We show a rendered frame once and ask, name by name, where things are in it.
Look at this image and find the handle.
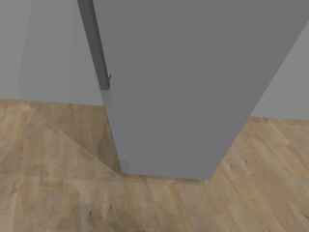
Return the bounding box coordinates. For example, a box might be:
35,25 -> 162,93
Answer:
77,0 -> 111,91

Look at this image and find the fridge door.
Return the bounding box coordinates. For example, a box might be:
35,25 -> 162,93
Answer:
77,0 -> 309,181

